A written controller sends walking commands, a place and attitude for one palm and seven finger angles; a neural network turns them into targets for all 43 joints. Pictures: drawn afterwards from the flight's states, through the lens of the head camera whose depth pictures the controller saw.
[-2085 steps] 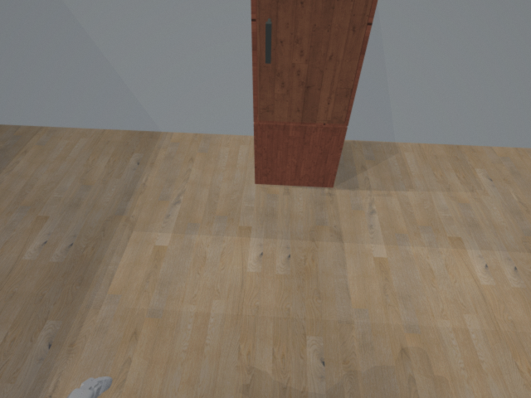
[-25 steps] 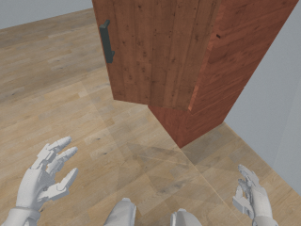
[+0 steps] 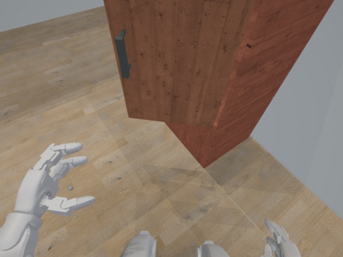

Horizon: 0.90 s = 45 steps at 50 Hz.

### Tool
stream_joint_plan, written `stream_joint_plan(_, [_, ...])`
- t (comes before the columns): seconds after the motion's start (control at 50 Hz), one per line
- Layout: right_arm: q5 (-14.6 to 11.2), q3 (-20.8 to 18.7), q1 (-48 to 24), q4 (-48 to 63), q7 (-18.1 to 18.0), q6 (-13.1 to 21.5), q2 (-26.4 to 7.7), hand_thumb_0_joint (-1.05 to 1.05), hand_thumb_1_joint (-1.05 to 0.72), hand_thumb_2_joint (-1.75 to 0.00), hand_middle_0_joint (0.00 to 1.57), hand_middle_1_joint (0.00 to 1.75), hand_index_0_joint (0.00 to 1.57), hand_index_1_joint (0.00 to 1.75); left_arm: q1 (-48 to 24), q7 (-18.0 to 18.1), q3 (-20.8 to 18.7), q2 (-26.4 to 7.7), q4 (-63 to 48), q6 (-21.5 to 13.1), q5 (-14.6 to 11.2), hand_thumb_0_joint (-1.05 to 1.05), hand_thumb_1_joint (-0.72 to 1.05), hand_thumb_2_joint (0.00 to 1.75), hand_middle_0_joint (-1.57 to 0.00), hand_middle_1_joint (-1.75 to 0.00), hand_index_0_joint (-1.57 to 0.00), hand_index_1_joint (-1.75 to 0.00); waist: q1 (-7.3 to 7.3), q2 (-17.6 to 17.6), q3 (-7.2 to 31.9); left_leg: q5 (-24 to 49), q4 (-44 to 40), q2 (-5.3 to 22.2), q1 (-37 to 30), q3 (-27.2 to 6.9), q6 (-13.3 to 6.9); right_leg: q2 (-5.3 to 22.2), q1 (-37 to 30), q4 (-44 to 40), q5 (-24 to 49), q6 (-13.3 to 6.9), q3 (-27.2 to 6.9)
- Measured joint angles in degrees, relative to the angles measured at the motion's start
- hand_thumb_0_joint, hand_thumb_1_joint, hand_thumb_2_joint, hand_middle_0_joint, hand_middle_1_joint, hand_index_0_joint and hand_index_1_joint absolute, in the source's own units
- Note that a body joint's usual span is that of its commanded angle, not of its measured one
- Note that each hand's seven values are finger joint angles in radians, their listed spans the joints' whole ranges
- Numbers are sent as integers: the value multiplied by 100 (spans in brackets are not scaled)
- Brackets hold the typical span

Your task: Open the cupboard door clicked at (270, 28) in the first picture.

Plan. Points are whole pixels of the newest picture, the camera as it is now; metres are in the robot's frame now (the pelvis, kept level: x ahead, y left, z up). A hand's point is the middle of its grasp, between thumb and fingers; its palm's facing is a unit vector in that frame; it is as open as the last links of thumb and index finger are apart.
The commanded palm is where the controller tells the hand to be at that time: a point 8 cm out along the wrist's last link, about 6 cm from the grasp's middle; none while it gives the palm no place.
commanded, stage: raise the hand with hooked fingers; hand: left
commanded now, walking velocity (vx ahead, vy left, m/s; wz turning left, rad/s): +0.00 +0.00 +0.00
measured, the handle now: (124, 54) +0.65 +0.19 +0.08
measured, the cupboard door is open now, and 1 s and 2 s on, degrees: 48 48 48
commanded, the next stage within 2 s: move the hooked fingers beside the handle in 1.14 s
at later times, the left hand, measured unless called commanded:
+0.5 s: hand (54, 160) +0.28 +0.26 +0.09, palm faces -0.02 -1.00 -0.05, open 13.9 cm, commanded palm +0.26 +0.31 +0.09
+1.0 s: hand (64, 154) +0.30 +0.24 +0.10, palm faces -0.04 -1.00 -0.03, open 13.9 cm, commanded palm +0.27 +0.29 +0.10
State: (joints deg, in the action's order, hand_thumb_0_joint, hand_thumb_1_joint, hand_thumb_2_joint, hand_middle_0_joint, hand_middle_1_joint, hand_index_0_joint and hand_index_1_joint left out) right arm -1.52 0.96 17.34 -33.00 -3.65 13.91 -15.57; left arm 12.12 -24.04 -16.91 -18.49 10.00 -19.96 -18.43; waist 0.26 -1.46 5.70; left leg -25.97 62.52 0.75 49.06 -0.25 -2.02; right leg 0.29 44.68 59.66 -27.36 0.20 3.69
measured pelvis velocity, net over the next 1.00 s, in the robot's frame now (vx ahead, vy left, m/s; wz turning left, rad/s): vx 0.01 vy -0.02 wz -0.01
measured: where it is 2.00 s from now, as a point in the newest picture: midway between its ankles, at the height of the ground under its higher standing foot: outside the picture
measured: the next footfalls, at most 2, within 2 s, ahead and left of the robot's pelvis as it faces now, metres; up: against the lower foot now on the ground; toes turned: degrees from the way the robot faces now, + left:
none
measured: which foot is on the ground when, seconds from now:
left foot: down 0.00-1.00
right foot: down 0.00-1.00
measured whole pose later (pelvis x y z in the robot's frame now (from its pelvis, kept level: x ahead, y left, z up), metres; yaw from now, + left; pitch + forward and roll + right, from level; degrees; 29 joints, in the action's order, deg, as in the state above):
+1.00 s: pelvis +0.01 -0.02 +0.02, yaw -1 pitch +10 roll -2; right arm -2.4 1.7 17.3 -31.4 -4.4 10.6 -16.5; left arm -1.6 -33.1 -24.7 -23.8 25.0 -16.6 -21.6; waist 0.5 -1.3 5.1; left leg -23.7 54.6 2.2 40.9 -0.4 0.0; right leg -1.4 37.4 52.6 -25.2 -1.7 3.6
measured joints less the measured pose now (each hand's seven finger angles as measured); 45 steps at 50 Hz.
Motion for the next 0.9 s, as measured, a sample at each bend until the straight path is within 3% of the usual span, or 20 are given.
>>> stream_joint_plan(0.24, [-37,103,-298,252,-25,-15,63,1,-90,-90,20,30,20,30,-406,-192,-302,-256,99,298,-154,0,-30,39,-28,-107,-29,-108,-53,54,26,10,-279,6,-400,-50,9,-24,-455,-378,57,5,44])
stream_joint_plan(0.4, [-46,177,-313,309,-35,-140,41,1,-90,-90,20,30,20,30,-729,-520,-374,-379,537,596,-140,-1,-44,32,-29,-116,-30,-117,-93,-13,3,72,-460,11,-559,-56,33,-35,-602,-542,111,-19,48])
stream_joint_plan(0.52, [-50,196,-216,221,-78,-216,20,1,-90,-90,20,30,20,30,-1078,-645,-627,-502,863,483,-247,-1,-48,31,-30,-119,-30,-119,-84,-1,-58,103,-535,45,-648,-76,85,-72,-675,-592,128,-73,64])
stream_joint_plan(0.72, [-100,144,-31,131,-126,-309,-86,1,-90,-90,20,30,20,30,-1447,-980,-773,-719,1440,622,-328,-1,-50,30,-30,-120,-30,-120,8,-33,-57,205,-758,101,-801,-51,152,-130,-770,-748,214,-141,34])
stream_joint_plan(0.9, [-99,71,32,165,-74,-325,-123,1,-90,-90,20,30,20,30,-1415,-954,-783,-583,1558,448,-350,-1,-50,30,-30,-120,-30,-120,38,5,-54,237,-810,136,-815,-13,194,-163,-731,-732,228,-180,-6])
